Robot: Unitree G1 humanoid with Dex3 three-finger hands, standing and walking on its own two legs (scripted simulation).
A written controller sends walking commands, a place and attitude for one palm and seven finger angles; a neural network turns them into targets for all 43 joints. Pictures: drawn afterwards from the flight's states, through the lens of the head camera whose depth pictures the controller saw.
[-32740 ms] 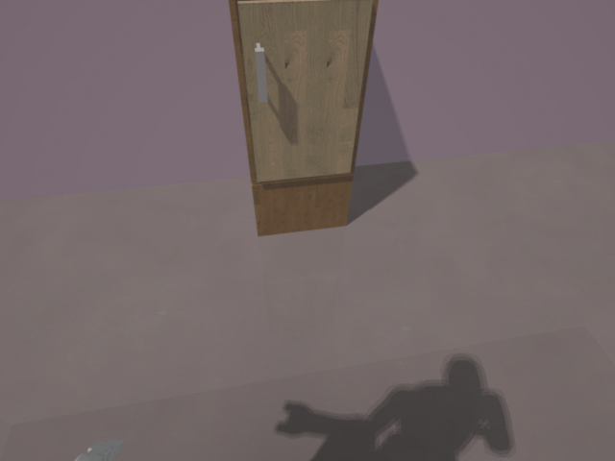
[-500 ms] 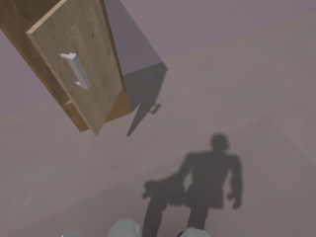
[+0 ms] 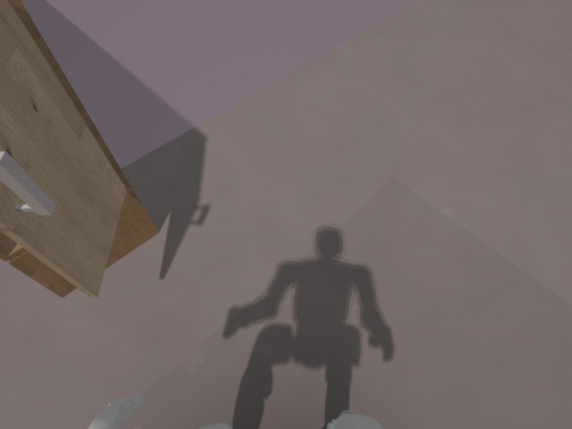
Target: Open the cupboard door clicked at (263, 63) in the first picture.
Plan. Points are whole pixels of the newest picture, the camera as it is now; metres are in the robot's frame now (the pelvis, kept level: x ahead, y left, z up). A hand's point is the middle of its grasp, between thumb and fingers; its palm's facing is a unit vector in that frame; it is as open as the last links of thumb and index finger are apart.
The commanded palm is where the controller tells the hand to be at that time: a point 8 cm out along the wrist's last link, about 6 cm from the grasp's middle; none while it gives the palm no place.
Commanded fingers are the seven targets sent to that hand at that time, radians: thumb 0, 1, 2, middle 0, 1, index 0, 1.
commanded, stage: walk to a spot facing it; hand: left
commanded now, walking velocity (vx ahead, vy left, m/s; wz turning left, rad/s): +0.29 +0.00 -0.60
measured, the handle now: (10, 186) +0.45 +0.51 -0.01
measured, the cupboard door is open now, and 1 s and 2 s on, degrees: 49 49 49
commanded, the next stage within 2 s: turn to face it in 1.72 s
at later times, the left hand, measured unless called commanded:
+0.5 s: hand (185, 379) +0.19 +0.19 -0.18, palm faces -0.21 -0.96 -0.19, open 7.4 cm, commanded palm none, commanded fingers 0.00 0.90 0.90 -0.20 -0.30 -0.20 -0.30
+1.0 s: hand (327, 217) +0.52 -0.05 -0.16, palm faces -0.50 -0.84 -0.21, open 7.4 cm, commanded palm none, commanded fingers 0.00 0.90 0.90 -0.20 -0.30 -0.20 -0.30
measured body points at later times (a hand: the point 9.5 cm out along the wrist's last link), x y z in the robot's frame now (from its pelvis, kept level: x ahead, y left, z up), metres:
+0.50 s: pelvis +0.14 +0.00 -0.01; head +0.18 +0.01 +0.44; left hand +0.20 +0.24 -0.17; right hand +0.20 -0.27 -0.12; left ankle +0.20 +0.10 -0.74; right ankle +0.01 -0.10 -0.69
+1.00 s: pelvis +0.32 -0.14 +0.00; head +0.35 -0.17 +0.44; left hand +0.55 +0.00 -0.14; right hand +0.14 -0.30 -0.16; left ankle +0.31 +0.04 -0.64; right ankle +0.31 -0.20 -0.73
